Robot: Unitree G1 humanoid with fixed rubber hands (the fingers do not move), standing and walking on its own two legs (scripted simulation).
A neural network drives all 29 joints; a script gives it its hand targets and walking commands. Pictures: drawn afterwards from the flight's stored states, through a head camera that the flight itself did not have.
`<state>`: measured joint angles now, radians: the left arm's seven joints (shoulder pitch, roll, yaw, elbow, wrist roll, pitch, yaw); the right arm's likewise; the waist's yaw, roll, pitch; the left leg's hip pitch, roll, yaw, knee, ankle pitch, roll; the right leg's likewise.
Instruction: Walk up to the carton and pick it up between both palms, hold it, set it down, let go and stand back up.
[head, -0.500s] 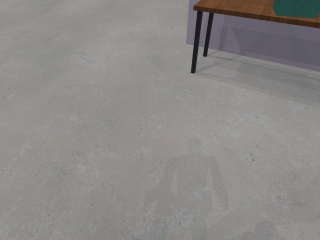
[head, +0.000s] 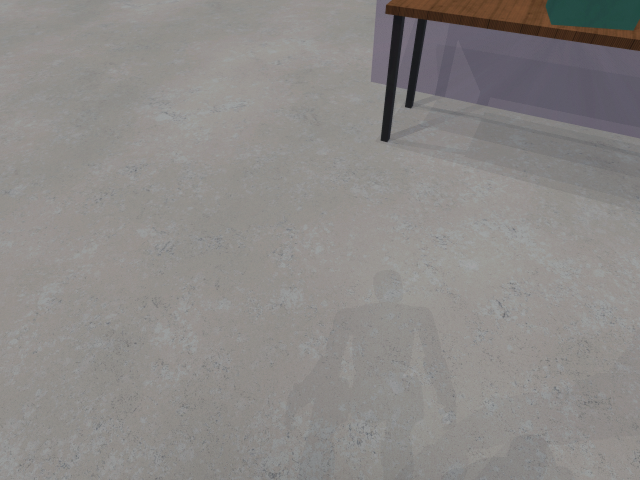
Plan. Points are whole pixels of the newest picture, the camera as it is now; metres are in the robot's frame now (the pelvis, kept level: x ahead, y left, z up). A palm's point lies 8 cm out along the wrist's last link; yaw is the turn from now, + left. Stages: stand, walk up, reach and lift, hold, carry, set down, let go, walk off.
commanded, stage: walk up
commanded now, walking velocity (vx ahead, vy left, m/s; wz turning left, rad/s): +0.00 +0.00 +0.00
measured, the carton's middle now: out of the picture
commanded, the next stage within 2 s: none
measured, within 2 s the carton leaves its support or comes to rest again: neither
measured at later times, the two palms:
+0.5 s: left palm (260, 428) +0.23 +0.12 -0.13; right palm out of the picture +0.01 -0.39 -0.19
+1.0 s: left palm (342, 319) +0.45 -0.01 -0.19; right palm out of the picture +0.35 -0.51 -0.12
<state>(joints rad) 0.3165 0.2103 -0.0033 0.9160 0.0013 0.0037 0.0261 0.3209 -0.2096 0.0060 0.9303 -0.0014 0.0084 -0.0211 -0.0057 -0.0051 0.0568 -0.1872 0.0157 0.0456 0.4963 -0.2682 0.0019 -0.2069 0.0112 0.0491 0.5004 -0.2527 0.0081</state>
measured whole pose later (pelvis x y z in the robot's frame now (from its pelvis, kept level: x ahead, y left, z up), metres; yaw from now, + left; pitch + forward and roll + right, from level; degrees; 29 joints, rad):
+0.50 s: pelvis +0.10 -0.13 -0.04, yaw -17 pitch -4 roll +0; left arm 0.33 0.25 0.09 0.85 0.03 -0.03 -0.07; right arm 0.38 -0.31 -0.06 1.00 -0.07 -0.02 0.00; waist -0.03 0.09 0.02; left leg -0.01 0.29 0.20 0.78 -0.56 0.06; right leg -0.42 -0.10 -0.10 0.85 -0.34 0.01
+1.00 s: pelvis +0.36 -0.24 -0.04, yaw -25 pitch -3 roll +0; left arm 0.43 0.27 0.02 0.85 0.04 -0.02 -0.02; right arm 0.27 -0.20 -0.02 0.69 -0.06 -0.06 0.02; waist 0.03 -0.10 0.10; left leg -0.51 0.09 0.15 0.83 -0.27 0.04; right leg -0.15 0.00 0.02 1.11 -0.56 -0.04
